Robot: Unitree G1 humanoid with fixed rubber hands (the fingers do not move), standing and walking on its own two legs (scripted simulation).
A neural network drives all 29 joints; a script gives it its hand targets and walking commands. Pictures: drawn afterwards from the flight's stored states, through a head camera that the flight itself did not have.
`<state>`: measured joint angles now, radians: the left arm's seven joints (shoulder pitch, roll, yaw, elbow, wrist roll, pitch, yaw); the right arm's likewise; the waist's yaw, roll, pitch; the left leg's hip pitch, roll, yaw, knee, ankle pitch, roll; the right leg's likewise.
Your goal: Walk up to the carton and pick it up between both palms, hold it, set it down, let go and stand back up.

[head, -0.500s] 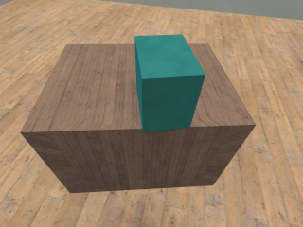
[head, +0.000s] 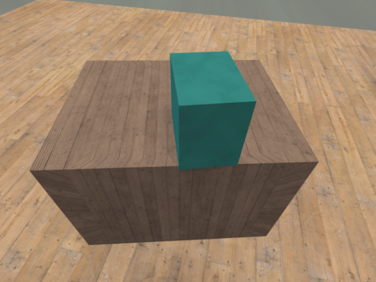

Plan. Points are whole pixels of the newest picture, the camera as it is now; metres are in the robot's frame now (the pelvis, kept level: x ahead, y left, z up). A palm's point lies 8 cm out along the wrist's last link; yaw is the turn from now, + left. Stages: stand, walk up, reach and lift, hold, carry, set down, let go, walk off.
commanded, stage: stand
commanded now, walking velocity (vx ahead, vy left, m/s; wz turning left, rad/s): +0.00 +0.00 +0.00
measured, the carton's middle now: (204, 109) +0.65 -0.05 +0.01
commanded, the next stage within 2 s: none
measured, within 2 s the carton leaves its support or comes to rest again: neither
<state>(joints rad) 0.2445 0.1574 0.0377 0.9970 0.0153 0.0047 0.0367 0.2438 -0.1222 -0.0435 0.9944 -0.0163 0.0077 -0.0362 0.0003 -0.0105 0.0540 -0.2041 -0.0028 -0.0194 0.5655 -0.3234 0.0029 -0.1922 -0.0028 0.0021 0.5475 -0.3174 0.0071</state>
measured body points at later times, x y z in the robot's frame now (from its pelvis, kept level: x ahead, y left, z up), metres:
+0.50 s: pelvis +0.00 +0.00 +0.01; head +0.00 +0.01 +0.46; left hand -0.01 +0.20 -0.16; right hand +0.00 -0.20 -0.16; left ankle -0.01 +0.12 -0.73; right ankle -0.01 -0.13 -0.73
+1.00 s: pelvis +0.00 +0.01 +0.01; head +0.00 +0.02 +0.46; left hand -0.03 +0.21 -0.16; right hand -0.02 -0.19 -0.16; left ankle -0.01 +0.12 -0.73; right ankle -0.01 -0.13 -0.73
